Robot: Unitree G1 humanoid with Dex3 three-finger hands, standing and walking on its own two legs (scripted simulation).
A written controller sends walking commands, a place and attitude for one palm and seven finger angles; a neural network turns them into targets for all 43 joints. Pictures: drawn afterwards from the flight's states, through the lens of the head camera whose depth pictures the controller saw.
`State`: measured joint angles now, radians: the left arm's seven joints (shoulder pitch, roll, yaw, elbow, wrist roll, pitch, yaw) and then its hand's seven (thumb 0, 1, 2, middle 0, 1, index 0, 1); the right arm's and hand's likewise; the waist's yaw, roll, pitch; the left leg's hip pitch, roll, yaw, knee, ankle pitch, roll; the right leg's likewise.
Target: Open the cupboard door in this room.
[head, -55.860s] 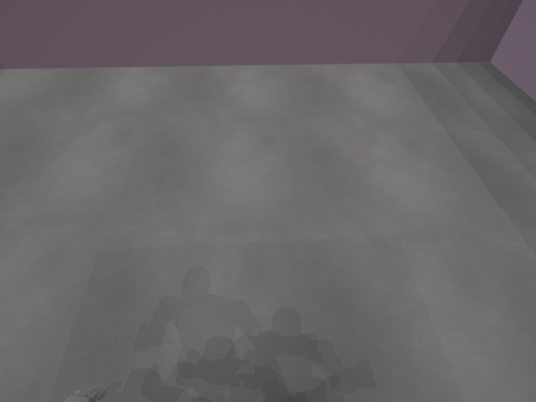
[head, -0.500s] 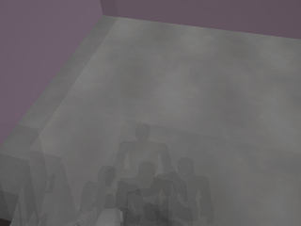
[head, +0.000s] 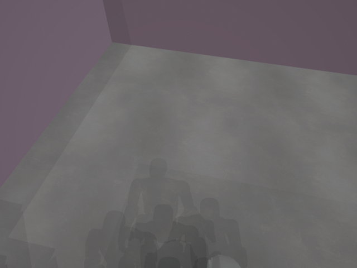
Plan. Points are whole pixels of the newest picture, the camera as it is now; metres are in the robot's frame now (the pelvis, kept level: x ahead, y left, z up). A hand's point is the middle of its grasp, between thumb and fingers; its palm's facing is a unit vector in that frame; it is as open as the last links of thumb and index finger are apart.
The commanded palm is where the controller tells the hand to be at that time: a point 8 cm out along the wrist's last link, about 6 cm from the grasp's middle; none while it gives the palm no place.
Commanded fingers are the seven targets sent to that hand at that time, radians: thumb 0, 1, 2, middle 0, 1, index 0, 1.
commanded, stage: walk to a spot facing it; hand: left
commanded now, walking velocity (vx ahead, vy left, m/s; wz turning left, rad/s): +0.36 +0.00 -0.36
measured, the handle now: out of the picture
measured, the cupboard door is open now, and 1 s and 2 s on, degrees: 42 42 42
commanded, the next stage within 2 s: turn to face it in 0.24 s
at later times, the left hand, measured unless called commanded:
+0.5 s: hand (156, 188) +0.36 +0.10 -0.16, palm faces -0.07 -0.98 -0.21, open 7.0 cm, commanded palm none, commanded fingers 0.00 0.90 0.90 -0.20 -0.30 -0.20 -0.30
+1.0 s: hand (152, 162) +0.45 +0.13 -0.16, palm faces +0.20 -0.95 -0.25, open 7.3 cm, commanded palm none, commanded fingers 0.00 0.90 0.90 -0.20 -0.30 -0.20 -0.30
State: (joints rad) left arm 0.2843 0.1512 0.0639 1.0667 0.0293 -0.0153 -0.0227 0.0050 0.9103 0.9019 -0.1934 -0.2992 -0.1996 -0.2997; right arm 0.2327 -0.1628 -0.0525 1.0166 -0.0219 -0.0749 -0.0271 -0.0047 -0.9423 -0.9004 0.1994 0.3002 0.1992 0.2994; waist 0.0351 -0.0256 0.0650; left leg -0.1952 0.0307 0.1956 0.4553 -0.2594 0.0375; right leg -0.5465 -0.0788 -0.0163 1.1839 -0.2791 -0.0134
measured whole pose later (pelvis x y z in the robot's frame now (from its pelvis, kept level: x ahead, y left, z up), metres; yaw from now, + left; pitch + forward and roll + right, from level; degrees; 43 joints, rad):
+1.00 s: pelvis +0.38 -0.09 -0.01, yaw +12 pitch +3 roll -2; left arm 0.12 0.21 0.07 0.91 0.02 0.03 0.01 0.00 0.91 0.90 -0.19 -0.30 -0.20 -0.30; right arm 0.17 -0.22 -0.07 0.94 -0.02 0.04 0.00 0.01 -0.91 -0.90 0.20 0.30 0.20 0.30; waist -0.03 0.04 0.07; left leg -0.40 -0.01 -0.05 0.54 -0.20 0.02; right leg -0.39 -0.04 -0.01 0.76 -0.41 0.07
